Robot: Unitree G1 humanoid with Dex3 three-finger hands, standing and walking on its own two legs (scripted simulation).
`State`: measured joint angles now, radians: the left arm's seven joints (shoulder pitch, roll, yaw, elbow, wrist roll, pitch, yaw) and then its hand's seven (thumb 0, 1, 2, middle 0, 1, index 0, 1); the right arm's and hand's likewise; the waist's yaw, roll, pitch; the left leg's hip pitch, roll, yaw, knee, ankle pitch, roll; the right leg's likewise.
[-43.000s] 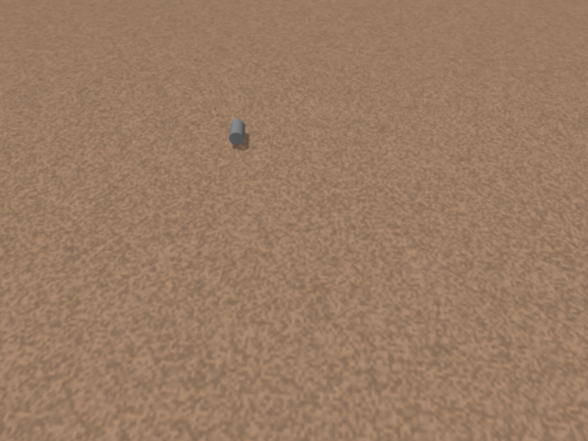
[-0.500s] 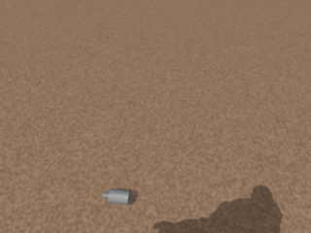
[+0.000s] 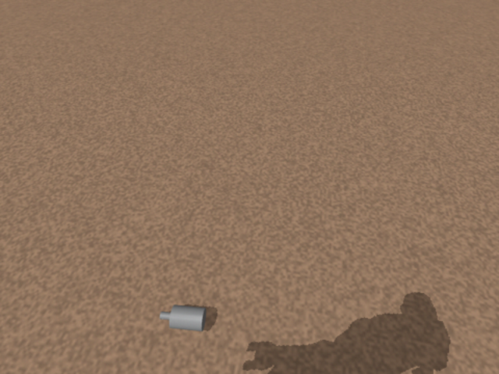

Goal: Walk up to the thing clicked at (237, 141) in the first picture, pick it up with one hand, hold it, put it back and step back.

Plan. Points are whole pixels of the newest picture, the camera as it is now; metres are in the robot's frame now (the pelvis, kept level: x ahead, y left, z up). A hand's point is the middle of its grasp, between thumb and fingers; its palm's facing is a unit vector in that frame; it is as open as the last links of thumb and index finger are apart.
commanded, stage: stand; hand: left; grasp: from above
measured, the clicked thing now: (182, 317) +0.44 +0.26 -0.74
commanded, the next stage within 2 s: step back in 0.88 s
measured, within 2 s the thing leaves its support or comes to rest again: neither
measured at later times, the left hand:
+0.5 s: hand out of the picture +0.07 +0.24 -0.16, palm faces -0.01 -0.94 -0.34, open 7.4 cm
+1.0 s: hand out of the picture +0.08 +0.25 -0.16, palm faces +0.01 -0.93 -0.36, open 7.4 cm
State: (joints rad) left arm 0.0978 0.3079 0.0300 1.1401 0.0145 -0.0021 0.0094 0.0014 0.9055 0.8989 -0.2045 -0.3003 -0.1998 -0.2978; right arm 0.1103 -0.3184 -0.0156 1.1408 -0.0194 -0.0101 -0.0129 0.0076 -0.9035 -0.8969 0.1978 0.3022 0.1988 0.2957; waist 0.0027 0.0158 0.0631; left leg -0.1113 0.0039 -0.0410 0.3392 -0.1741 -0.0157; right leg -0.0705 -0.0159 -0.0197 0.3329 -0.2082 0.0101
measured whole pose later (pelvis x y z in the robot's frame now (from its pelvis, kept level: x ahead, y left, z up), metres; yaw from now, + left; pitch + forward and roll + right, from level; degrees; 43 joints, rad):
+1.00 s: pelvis -0.01 -0.01 -0.01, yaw +0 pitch -2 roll -1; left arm 0.08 0.34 0.05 1.06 -0.01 0.01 0.00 0.00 0.90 0.90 -0.21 -0.30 -0.20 -0.30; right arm 0.08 -0.36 -0.02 1.08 0.00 0.02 0.01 0.01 -0.90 -0.90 0.20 0.30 0.20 0.30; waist -0.02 0.03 0.12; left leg -0.24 0.02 -0.05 0.50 -0.21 -0.01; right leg -0.17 0.00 -0.03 0.43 -0.24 -0.01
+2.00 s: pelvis -0.23 +0.03 -0.02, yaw -1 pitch -2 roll +1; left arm 0.14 0.36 0.06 0.76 0.03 0.04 0.01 0.00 0.90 0.90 -0.21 -0.30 -0.20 -0.30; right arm 0.20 -0.40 -0.05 0.89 -0.01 0.04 -0.02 0.01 -0.90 -0.90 0.20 0.30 0.20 0.30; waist 0.01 0.01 0.17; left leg -0.30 -0.06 -0.06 0.82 -0.50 -0.01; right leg -0.33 -0.02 -0.04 0.62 -0.26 -0.03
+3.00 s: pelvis -0.59 +0.02 -0.02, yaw -2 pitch -2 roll -1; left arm 0.16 0.40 0.07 0.85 0.01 0.06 0.01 0.00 0.91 0.90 -0.21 -0.30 -0.20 -0.30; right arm 0.12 -0.36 -0.04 0.86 -0.04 0.04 0.00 0.01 -0.90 -0.90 0.20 0.30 0.20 0.30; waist 0.01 -0.01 0.15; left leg -0.36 0.02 0.01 0.60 -0.20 0.04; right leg -0.37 0.06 0.08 1.05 -0.51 0.01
